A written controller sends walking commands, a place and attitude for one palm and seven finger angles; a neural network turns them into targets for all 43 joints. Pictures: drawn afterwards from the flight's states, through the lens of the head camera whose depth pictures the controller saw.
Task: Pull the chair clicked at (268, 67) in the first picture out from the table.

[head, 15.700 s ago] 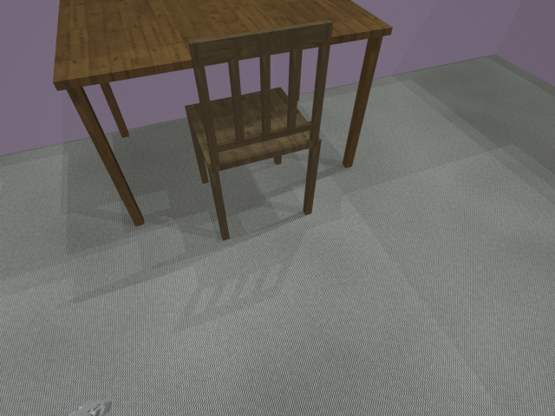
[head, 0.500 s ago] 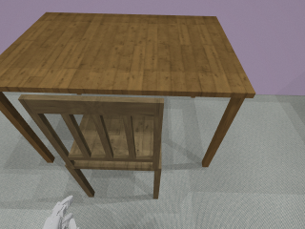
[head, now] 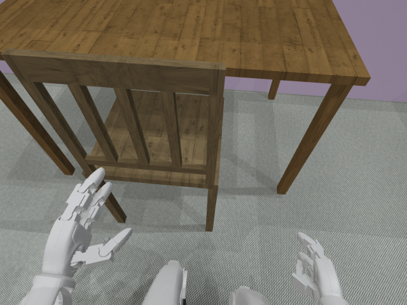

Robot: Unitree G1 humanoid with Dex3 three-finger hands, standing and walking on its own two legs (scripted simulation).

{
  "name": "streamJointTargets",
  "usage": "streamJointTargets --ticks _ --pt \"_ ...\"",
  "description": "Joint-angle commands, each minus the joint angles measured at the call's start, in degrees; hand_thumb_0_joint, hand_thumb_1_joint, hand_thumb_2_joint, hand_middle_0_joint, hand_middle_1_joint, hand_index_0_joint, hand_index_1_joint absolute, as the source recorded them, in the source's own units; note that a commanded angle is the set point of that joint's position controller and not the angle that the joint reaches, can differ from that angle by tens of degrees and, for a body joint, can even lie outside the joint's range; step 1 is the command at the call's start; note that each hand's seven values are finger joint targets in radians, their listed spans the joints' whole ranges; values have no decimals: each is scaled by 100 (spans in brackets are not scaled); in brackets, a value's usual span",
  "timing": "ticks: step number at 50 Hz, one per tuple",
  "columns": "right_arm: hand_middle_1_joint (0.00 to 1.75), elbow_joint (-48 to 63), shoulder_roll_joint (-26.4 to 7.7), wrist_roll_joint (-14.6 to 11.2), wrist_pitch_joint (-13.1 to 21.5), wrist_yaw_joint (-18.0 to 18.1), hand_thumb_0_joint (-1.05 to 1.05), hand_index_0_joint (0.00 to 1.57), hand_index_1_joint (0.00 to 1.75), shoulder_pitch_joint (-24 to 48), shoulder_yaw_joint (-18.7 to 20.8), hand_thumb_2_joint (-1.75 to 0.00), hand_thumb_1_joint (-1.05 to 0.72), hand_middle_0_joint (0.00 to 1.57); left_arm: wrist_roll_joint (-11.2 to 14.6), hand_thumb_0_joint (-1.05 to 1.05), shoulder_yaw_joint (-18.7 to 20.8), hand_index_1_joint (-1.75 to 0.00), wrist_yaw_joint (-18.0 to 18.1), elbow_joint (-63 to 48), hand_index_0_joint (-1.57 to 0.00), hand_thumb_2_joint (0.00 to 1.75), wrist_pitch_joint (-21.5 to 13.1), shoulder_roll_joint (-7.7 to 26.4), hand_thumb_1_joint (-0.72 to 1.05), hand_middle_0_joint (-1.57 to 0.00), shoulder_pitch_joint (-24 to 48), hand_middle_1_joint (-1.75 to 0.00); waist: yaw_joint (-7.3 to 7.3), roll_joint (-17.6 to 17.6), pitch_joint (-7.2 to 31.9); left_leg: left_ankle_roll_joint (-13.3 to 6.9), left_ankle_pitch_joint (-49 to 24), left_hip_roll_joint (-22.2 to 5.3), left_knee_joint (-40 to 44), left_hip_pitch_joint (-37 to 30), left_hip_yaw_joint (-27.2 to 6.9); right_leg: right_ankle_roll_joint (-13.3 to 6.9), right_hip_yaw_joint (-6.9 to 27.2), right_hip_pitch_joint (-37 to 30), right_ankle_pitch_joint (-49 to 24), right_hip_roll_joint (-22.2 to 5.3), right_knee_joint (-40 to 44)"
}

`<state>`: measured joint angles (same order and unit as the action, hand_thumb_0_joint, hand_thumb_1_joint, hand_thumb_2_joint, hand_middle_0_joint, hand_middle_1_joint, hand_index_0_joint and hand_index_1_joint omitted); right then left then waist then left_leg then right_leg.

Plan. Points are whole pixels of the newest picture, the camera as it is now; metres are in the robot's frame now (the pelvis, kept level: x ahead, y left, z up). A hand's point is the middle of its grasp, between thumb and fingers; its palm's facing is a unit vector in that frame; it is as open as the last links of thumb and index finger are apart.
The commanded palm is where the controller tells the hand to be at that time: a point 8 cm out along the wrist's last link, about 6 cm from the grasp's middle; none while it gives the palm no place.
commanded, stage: raise the hand toward the chair's back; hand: left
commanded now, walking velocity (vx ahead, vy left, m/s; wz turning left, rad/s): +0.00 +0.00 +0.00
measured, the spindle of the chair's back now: (135, 130) +0.50 +0.22 +0.00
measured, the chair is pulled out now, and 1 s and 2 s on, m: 0.00 0.00 0.00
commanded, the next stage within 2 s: aim the fingers beside a spindle in 1.46 s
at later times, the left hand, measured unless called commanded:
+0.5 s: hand (95, 215) +0.25 +0.22 +0.06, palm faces +0.00 -1.00 -0.03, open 15.4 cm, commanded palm +0.23 +0.28 +0.06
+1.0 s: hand (75, 203) +0.26 +0.25 +0.07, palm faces -0.01 -1.00 -0.05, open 16.9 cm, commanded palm +0.24 +0.31 +0.07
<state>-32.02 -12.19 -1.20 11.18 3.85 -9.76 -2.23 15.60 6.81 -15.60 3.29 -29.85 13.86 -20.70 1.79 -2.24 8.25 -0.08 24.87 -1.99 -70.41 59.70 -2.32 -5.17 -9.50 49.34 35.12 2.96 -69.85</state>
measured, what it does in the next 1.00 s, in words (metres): shifts its weight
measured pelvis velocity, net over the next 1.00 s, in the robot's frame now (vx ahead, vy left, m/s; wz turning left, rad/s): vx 0.02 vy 0.05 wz -0.02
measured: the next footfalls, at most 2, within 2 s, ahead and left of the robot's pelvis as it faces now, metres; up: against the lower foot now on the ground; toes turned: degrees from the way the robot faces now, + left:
none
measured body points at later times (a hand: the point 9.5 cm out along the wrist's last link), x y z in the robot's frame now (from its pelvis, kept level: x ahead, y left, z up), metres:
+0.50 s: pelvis +0.02 +0.03 +0.02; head +0.09 +0.05 +0.46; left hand +0.25 +0.27 +0.06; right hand +0.19 -0.22 -0.06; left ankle +0.09 +0.12 -0.63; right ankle +0.00 -0.07 -0.63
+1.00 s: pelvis +0.02 +0.05 +0.03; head +0.08 +0.07 +0.48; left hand +0.26 +0.31 +0.08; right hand +0.18 -0.19 -0.05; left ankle +0.09 +0.12 -0.63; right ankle +0.00 -0.07 -0.63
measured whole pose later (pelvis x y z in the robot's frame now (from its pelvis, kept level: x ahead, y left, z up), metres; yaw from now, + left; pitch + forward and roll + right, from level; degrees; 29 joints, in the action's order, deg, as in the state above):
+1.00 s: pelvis +0.02 +0.05 +0.03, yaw -1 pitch +14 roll -4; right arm -31.9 -13.5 -1.3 8.9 3.3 -13.4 -2.2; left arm 15.7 11.0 -14.2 4.5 -22.1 16.1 -16.6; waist -1.0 -2.1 7.2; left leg -4.3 23.4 -0.6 -62.3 53.0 1.0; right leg -0.8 -6.1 42.5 30.9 1.6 -59.4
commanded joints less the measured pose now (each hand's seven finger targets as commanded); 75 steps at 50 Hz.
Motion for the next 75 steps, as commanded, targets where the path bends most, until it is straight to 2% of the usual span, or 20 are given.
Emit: streamJointTargets --ticks 1,2,5,7,10,12,15,17,20,28,36,39,40,43,45,50,58,65,68,75 --pt "30 860 -832 -118 265 150 0 20 30 171 414 -90 -90 20 279 0 679 -18 -252 -791 -12 57 493 776 13 -12 288 -18 -195 306 1194 -248 -381 95 767 -989 10 658 1833 -903 -583 -473 2231" --pt "30 857 -793 -100 264 143 0 20 30 191 431 -90 -90 20 299 0 798 -18 -162 -982 -12 56 540 797 11 -12 308 -18 -130 183 1344 -240 -577 89 849 -1132 10 664 1758 -1039 -981 -491 2162" --pt "30 714 -669 -46 262 101 0 20 30 206 497 -90 -90 20 227 0 1059 -16 209 -1065 -11 53 436 769 4 -11 16 -16 -31 239 1445 -215 -1067 54 1051 -1400 -17 668 1448 -1178 -2032 -432 1906" --pt "30 637 -651 -6 278 43 0 20 30 139 529 -90 -90 20 158 0 862 -16 310 -1079 -11 51 249 552 -1 -11 -55 -16 -125 333 1337 -205 -1235 53 1119 -1477 -12 663 1290 -1109 -2453 -411 1782" --pt "30 553 -721 7 284 -2 0 20 30 115 577 -90 -90 20 22 0 686 -15 318 -815 -10 48 14 482 -8 -10 -93 -15 -215 348 1068 -223 -1193 41 1145 -1515 -1 597 1130 -715 -2186 -341 1718" --pt "30 573 -784 2 303 -10 0 20 30 70 590 -90 -90 20 56 0 576 -14 229 -805 -10 46 -97 439 -13 -10 -35 -14 -264 263 1116 -224 -1098 51 1130 -1521 11 580 1142 -617 -1997 -344 1713" --pt "30 599 -844 -9 308 8 0 20 30 63 619 -90 -90 20 100 0 706 -13 210 -845 -9 43 -147 601 -20 -9 -2 -13 -226 190 1226 -236 -1079 39 1191 -1669 11 506 1024 -520 -1722 -276 1700" --pt "30 652 -858 -16 322 8 0 20 30 19 620 -90 -90 20 124 0 633 -12 222 -1147 -9 41 -202 554 -24 -9 58 -12 -211 -66 1431 -230 -1228 30 1289 -2010 -4 442 851 -480 -1789 -243 1624" --pt "30 657 -880 5 282 11 0 20 30 16 618 -90 -90 20 109 0 720 -11 334 -1261 -8 38 -176 663 -31 -8 74 -11 -191 -138 1488 -218 -1367 0 1398 -2249 -89 394 693 -397 -1791 -192 1574" --pt "30 830 -919 -10 126 -20 0 20 30 12 531 -90 -90 20 37 0 467 -8 271 -1244 -6 30 79 559 -50 -6 226 -8 -275 -303 1236 -149 -1113 -53 1642 -2541 -294 360 531 -146 -1403 -156 1642" --pt "30 947 -968 -17 26 4 0 20 30 -8 423 -90 -90 20 48 0 584 -8 207 -1157 -6 30 262 711 -50 -6 680 -8 -339 -221 1101 -131 -450 -65 1845 -2510 -478 366 493 -32 -972 -114 1729" --pt "30 942 -991 -15 58 1 0 20 30 -26 408 -90 -90 20 57 0 631 -8 181 -1305 -6 30 262 791 -50 -6 787 -8 -293 -501 1201 -76 -441 -97 1968 -2771 -596 342 469 -31 -995 -120 1700" --pt "30 927 -1008 -14 55 4 0 20 30 -21 412 -90 -90 20 30 0 754 -8 206 -1263 -6 30 294 947 -50 -6 749 -8 -274 -494 1204 -79 -456 -103 1990 -2776 -608 340 477 -43 -992 -109 1718" --pt "30 939 -1010 -25 54 -2 0 20 30 -42 388 -90 -90 20 79 0 719 -8 173 -1157 -6 30 365 876 -50 -6 766 -8 -303 -445 1138 -71 -368 -104 2076 -2778 -640 352 454 -79 -963 -112 1772" --pt "30 890 -1029 -36 54 8 0 20 30 -54 407 -90 -90 20 89 0 863 -8 175 -1009 -6 30 409 967 -50 -6 712 -8 -287 -281 1112 -86 -414 -94 2074 -2696 -591 349 458 -186 -983 -93 1829" --pt "30 833 -1042 -43 101 3 0 20 30 -96 422 -90 -90 20 152 0 871 -8 125 -879 -6 30 408 937 -50 -6 742 -8 -306 -244 1133 -101 -632 -79 2044 -2712 -501 357 467 -287 -1084 -90 1900" --pt "30 811 -1042 -29 158 -51 0 20 30 -122 457 -90 -90 20 122 0 860 -8 216 -1108 -6 30 232 973 -50 -6 731 -8 -280 -518 1214 -64 -919 -97 2044 -2904 -471 343 467 -296 -1207 -116 1862" --pt "30 761 -1049 -26 99 -58 0 20 30 -129 465 -90 -90 20 137 0 907 -8 230 -792 -6 30 232 964 -50 -6 722 -8 -325 -225 1082 -119 -818 -71 1954 -2621 -372 368 520 -329 -1194 -100 1922" --pt "30 809 -1042 -39 96 -59 0 20 30 -113 451 -90 -90 20 136 0 799 -8 182 -892 -6 30 238 898 -50 -6 791 -8 -320 -412 1124 -108 -841 -67 1970 -2724 -381 360 521 -327 -1209 -114 1909" --pt "30 760 -1014 -36 91 -22 0 20 30 -87 441 -90 -90 20 173 0 910 -8 150 -802 -6 30 218 987 -50 -6 844 -8 -345 -175 1129 -172 -918 -30 1814 -2535 -256 385 609 -459 -1325 -112 1984"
